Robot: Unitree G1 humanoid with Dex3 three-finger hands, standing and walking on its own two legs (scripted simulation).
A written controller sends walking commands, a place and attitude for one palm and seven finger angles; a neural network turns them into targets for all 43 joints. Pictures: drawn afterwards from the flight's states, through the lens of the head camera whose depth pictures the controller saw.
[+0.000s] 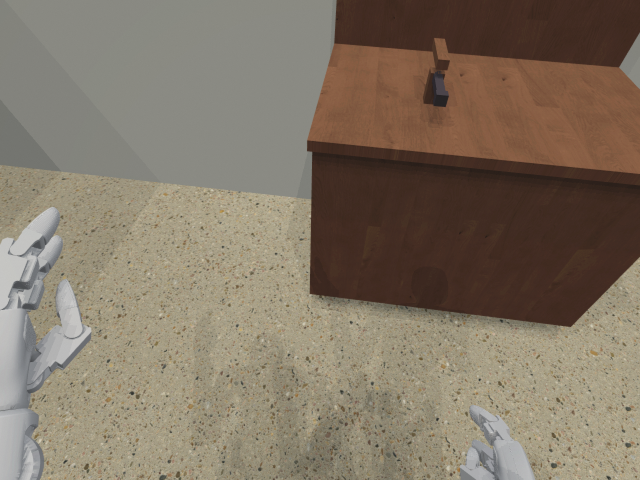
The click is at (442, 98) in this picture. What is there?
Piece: tap's lever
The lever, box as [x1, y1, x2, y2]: [433, 90, 448, 106]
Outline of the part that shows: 436,90 433,99 433,104 445,106 448,96 447,91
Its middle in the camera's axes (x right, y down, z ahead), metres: +0.28 -0.33 +0.91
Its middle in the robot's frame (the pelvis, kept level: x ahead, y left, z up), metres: +0.92 -0.22 +0.05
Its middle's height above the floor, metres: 0.82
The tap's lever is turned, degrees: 0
